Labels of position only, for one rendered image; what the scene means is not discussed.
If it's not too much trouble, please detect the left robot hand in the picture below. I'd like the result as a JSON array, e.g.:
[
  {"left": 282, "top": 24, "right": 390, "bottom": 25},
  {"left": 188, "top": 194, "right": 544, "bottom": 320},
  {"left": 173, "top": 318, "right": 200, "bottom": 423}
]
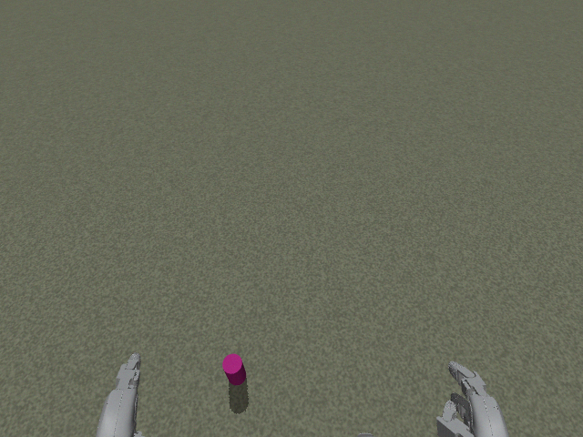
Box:
[{"left": 96, "top": 352, "right": 145, "bottom": 437}]

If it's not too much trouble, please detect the can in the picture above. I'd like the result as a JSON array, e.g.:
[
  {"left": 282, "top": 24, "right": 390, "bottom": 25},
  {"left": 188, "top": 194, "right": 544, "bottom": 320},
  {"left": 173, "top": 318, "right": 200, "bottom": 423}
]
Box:
[{"left": 222, "top": 354, "right": 246, "bottom": 385}]

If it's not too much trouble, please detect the right robot hand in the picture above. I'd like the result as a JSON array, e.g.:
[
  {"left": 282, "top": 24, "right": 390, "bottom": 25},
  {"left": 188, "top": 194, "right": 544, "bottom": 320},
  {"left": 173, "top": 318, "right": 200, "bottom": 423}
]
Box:
[{"left": 436, "top": 361, "right": 509, "bottom": 437}]

